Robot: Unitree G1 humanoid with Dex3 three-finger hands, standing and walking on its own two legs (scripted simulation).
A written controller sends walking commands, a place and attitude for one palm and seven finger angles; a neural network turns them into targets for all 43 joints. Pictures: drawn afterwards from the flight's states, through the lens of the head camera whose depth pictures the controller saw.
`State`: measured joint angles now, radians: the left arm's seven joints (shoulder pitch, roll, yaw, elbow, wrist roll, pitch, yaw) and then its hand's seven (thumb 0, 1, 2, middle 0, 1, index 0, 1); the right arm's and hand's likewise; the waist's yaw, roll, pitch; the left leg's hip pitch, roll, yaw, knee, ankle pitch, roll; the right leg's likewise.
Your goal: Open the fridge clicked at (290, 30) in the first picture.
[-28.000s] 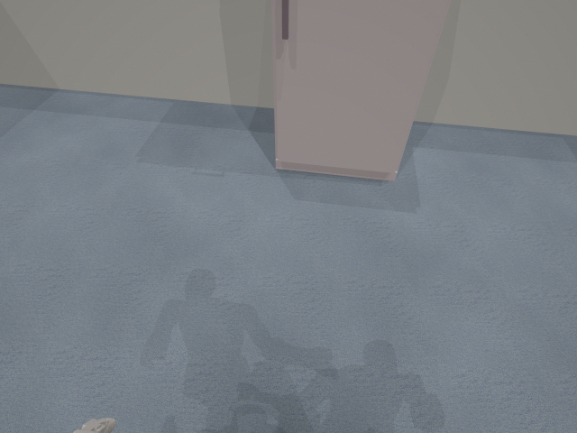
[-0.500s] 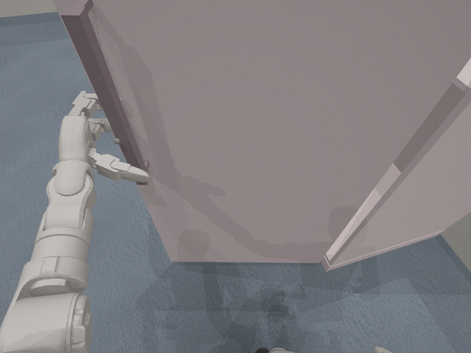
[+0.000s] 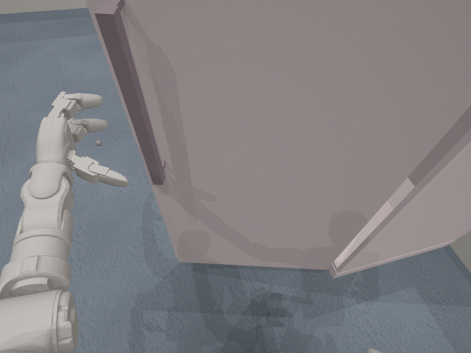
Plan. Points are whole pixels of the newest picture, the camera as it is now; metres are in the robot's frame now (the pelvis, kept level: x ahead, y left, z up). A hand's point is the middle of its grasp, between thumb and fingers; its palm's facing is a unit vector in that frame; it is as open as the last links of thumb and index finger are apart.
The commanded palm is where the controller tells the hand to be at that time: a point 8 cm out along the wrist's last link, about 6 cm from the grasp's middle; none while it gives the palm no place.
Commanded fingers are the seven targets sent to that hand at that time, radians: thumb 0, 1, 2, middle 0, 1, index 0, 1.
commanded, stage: slip the hand off the handle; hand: left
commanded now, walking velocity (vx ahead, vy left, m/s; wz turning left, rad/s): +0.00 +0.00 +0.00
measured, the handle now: (143, 112) +0.47 +0.18 +0.14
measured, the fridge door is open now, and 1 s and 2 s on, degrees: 72 72 72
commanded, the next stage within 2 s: draw the hand back to the body in 1.10 s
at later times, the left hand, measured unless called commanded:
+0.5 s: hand (85, 169) +0.37 +0.25 +0.10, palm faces +0.19 -0.96 -0.19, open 14.7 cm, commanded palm +0.32 +0.30 +0.12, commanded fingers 0.00 -0.55 0.20 -0.25 -1.15 -0.25 -1.15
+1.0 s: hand (64, 207) +0.30 +0.26 +0.11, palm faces +0.23 -0.96 -0.19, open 14.7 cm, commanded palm +0.27 +0.30 +0.12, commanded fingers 0.00 -0.55 0.20 -0.25 -1.15 -0.25 -1.15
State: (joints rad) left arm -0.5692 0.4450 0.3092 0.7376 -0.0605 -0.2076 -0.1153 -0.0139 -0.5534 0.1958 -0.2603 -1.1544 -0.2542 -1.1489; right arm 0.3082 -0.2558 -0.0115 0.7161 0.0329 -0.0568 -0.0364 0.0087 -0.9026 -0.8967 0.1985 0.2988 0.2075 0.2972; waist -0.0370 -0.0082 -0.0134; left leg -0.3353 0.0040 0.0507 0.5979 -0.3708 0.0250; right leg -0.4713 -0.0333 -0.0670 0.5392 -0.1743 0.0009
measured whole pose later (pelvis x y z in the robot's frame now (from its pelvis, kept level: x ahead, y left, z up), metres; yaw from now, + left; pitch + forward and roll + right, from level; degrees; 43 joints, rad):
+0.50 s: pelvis +0.01 +0.00 +0.00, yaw +0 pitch +5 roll -1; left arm -0.27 0.39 0.33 0.43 -0.11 -0.15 -0.15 -0.01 -0.55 0.20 -0.26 -1.15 -0.25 -1.15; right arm 0.28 -0.24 0.00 0.68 0.03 -0.05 -0.04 0.01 -0.90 -0.90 0.20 0.30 0.21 0.30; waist -0.01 0.01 -0.03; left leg -0.28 0.01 0.04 0.59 -0.39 0.02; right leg -0.42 -0.02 -0.07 0.54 -0.20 0.00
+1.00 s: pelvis +0.00 -0.02 +0.00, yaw +2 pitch +1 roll -1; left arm -0.10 0.40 0.35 0.25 -0.18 -0.11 -0.21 -0.01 -0.55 0.20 -0.26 -1.15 -0.25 -1.15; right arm 0.18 -0.25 0.03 0.67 0.04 -0.13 -0.09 0.01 -0.90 -0.90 0.20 0.30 0.21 0.30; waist 0.04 0.02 0.00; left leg -0.24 0.02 0.01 0.61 -0.39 0.00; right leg -0.38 -0.02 -0.11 0.58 -0.23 -0.02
